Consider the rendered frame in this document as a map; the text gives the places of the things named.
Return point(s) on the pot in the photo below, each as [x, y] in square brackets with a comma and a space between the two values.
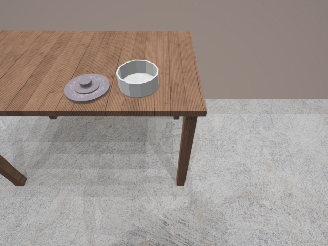
[138, 78]

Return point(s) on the table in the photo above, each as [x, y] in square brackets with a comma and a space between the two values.
[36, 65]

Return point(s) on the lid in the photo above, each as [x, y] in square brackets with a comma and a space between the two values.
[74, 92]

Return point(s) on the knob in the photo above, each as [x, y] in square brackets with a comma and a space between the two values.
[85, 82]

